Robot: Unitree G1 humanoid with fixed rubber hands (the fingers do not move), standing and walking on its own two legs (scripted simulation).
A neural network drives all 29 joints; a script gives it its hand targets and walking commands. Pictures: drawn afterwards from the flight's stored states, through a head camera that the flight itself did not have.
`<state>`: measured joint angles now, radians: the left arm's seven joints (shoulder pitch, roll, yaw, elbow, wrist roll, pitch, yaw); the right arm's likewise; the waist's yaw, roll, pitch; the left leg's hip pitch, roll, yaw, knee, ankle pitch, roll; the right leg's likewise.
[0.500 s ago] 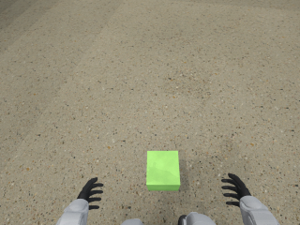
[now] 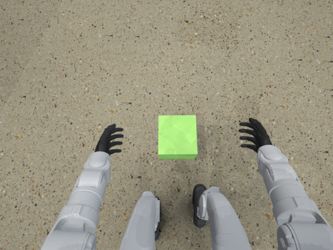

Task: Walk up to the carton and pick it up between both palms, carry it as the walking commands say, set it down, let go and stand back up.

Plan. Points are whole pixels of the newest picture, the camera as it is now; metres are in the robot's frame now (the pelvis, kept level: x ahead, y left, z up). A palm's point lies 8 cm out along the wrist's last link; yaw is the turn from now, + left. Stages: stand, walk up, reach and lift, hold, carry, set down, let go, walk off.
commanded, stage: reach and lift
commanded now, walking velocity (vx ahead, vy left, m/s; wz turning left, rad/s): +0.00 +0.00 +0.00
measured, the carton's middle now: (177, 138) +0.48 -0.01 -0.62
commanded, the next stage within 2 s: none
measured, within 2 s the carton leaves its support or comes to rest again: neither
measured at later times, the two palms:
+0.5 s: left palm (121, 103) +0.47 +0.17 -0.13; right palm (242, 103) +0.47 -0.19 -0.14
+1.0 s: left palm (131, 111) +0.48 +0.16 -0.22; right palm (231, 110) +0.48 -0.19 -0.23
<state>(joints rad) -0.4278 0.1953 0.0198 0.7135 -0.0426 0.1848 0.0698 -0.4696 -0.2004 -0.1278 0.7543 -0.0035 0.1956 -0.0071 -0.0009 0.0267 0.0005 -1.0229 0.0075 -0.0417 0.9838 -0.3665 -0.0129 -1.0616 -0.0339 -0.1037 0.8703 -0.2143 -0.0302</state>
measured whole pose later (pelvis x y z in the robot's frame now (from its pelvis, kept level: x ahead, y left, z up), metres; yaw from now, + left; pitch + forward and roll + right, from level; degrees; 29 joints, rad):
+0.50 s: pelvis +0.01 +0.00 -0.02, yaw -1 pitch +41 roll -2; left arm -0.87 0.17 0.16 0.71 -0.04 0.09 0.08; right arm -0.90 -0.20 -0.25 0.81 0.01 0.09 -0.03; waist 0.00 0.03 -0.02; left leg -1.38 0.01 -0.04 1.02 -0.35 -0.01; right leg -1.41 -0.03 -0.10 0.90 -0.19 -0.03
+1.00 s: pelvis -0.01 +0.01 -0.09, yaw -2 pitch +51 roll -3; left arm -1.03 0.14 0.22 0.74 0.02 0.08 0.12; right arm -1.10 -0.20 -0.39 0.93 -0.05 0.06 0.01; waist 0.00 0.03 -0.11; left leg -1.78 0.00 -0.05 1.28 -0.40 -0.01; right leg -1.81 -0.05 -0.10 1.14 -0.23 -0.03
